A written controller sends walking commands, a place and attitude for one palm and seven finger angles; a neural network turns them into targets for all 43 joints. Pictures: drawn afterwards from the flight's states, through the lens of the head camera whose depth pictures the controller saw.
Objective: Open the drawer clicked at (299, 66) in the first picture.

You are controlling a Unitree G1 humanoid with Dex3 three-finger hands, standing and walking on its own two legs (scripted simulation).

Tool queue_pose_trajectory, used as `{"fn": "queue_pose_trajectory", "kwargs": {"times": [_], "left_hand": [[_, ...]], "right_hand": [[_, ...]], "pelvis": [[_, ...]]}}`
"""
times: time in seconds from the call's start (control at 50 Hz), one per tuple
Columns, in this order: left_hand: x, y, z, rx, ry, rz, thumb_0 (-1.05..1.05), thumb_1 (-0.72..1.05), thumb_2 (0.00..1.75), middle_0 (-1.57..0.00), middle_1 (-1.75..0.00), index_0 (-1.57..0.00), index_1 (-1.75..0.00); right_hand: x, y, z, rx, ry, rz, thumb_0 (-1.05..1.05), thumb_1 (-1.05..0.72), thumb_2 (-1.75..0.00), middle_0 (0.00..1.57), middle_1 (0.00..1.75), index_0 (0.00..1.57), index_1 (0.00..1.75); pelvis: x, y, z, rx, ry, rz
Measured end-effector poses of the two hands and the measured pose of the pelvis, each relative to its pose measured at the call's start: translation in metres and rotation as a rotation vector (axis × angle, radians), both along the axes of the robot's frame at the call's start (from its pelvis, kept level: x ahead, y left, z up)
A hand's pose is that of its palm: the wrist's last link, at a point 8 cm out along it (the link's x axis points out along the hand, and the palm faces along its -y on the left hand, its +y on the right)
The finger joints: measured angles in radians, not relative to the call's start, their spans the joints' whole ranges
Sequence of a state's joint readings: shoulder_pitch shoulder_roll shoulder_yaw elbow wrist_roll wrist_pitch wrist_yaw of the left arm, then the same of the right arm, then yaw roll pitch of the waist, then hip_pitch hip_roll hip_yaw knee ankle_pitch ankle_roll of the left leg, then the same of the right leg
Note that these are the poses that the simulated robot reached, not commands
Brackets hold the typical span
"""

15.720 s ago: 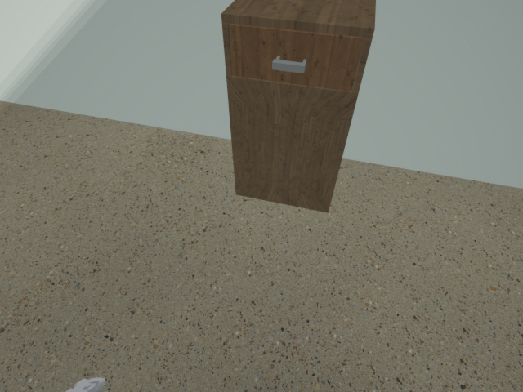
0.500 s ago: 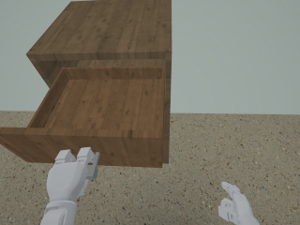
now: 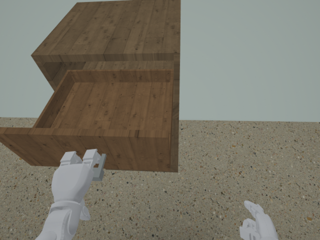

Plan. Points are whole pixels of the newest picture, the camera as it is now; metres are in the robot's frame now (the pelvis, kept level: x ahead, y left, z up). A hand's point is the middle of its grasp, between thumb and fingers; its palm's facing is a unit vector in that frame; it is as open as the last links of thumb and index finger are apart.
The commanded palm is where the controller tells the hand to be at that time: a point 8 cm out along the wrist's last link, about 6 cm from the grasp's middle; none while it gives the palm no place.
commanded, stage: lift the hand off the handle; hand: left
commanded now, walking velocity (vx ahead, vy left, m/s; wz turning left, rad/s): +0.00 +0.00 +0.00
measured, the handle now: (84, 165) +0.28 +0.24 +0.02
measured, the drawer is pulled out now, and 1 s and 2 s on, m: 0.29 0.29 0.29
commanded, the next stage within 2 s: draw the hand back to the body in 1.40 s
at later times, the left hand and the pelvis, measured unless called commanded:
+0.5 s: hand (74, 175) +0.24 +0.24 +0.04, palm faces +0.05 -0.07 -1.00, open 13.4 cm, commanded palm +0.22 +0.24 +0.11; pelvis +0.00 +0.01 +0.01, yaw +0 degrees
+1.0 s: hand (59, 157) +0.25 +0.24 +0.12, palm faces +0.12 -0.08 -0.99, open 13.7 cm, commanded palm +0.21 +0.24 +0.18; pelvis +0.01 +0.02 +0.03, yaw +0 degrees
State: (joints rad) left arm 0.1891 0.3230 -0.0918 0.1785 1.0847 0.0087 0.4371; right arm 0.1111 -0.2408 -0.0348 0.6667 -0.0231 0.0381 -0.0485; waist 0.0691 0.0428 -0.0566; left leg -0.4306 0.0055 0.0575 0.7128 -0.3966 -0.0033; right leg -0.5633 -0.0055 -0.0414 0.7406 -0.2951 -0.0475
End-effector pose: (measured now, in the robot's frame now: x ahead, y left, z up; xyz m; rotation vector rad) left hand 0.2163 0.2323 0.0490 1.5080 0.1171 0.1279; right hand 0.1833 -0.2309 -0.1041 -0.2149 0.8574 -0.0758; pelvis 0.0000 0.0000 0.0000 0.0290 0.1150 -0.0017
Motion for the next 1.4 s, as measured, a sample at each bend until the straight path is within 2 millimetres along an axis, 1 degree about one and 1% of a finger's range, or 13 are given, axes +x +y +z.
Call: {"fn": "queue_pose_trajectory", "kwargs": {"times": [0.18, 0.26, 0.36, 0.5, 0.7, 0.8, 0.86, 0.96, 1.08, 1.32, 1.4], "left_hand": [[0.002, 0.001, 0.002, 0.001, 0.003, -0.005, 0.0, -0.49, 0.3, -0.33, -1.21, -0.34, -1.23], [0.002, 0.002, 0.012, 0.0, -0.013, -0.012, 0.0, -0.49, 0.3, -0.33, -1.2, -0.36, -1.23], [0.002, 0.005, 0.028, -0.001, -0.034, -0.016, 0.0, -0.49, 0.3, -0.33, -1.2, -0.38, -1.24], [0.003, 0.008, 0.047, -0.015, -0.038, -0.007, 0.0, -0.49, 0.3, -0.32, -1.2, -0.4, -1.24], [0.005, 0.011, 0.067, -0.017, -0.023, -0.033, 0.0, -0.49, 0.3, -0.33, -1.21, -0.4, -1.24], [0.003, 0.011, 0.089, -0.025, -0.071, -0.046, 0.0, -0.49, 0.3, -0.34, -1.21, -0.39, -1.23], [0.001, 0.011, 0.102, -0.022, -0.1, -0.043, 0.0, -0.49, 0.3, -0.34, -1.21, -0.39, -1.23], [0.004, 0.012, 0.117, -0.022, -0.113, -0.024, 0.0, -0.49, 0.3, -0.33, -1.21, -0.35, -1.22], [0.006, 0.01, 0.135, -0.022, -0.115, -0.043, 0.0, -0.49, 0.3, -0.32, -1.2, -0.33, -1.21], [0.008, 0.019, 0.165, -0.001, -0.13, -0.044, 0.0, -0.49, 0.3, -0.32, -1.2, -0.32, -1.2], [0.009, 0.019, 0.169, -0.012, -0.126, -0.044, 0.0, -0.49, 0.3, -0.31, -1.2, -0.32, -1.2]], "right_hand": [[-0.013, 0.004, -0.004, 0.014, 0.011, -0.016, 0.01, -0.91, -0.9, 0.2, 0.3, 0.2, 0.3], [-0.013, 0.008, -0.001, 0.023, -0.002, -0.02, 0.01, -0.91, -0.9, 0.2, 0.3, 0.2, 0.3], [-0.007, 0.013, 0.006, 0.034, -0.025, -0.017, 0.01, -0.91, -0.9, 0.2, 0.3, 0.2, 0.3], [0.008, 0.021, 0.018, 0.042, -0.062, 0.01, 0.01, -0.91, -0.9, 0.2, 0.3, 0.2, 0.3], [0.029, 0.037, 0.029, 0.05, -0.084, 0.064, 0.01, -0.91, -0.9, 0.2, 0.3, 0.2, 0.3], [0.035, 0.044, 0.032, 0.068, -0.083, 0.083, 0.01, -0.91, -0.9, 0.2, 0.3, 0.2, 0.3], [0.038, 0.048, 0.032, 0.079, -0.075, 0.097, 0.01, -0.91, -0.9, 0.2, 0.3, 0.2, 0.3], [0.041, 0.054, 0.033, 0.093, -0.058, 0.117, 0.01, -0.91, -0.9, 0.2, 0.3, 0.2, 0.3], [0.045, 0.058, 0.036, 0.109, -0.063, 0.129, 0.01, -0.91, -0.9, 0.2, 0.3, 0.2, 0.3], [0.048, 0.055, 0.041, 0.11, -0.071, 0.14, 0.01, -0.91, -0.9, 0.2, 0.3, 0.2, 0.3], [0.048, 0.053, 0.041, 0.113, -0.073, 0.136, 0.01, -0.91, -0.9, 0.2, 0.3, 0.2, 0.3]], "pelvis": [[-0.006, 0.002, 0.001, 0.002, -0.008, 0.0], [-0.007, 0.003, 0.003, 0.001, -0.021, -0.002], [-0.007, 0.005, 0.007, 0.0, -0.043, -0.005], [-0.005, 0.008, 0.014, -0.004, -0.071, -0.003], [0.002, 0.012, 0.02, -0.01, -0.103, 0.003], [0.007, 0.015, 0.023, -0.014, -0.114, 0.001], [0.008, 0.016, 0.024, -0.015, -0.12, 0.002], [0.01, 0.018, 0.027, -0.017, -0.132, 0.005], [0.011, 0.018, 0.029, -0.018, -0.149, 0.005], [0.009, 0.017, 0.031, -0.02, -0.169, 0.012], [0.008, 0.017, 0.031, -0.02, -0.168, 0.015]]}}
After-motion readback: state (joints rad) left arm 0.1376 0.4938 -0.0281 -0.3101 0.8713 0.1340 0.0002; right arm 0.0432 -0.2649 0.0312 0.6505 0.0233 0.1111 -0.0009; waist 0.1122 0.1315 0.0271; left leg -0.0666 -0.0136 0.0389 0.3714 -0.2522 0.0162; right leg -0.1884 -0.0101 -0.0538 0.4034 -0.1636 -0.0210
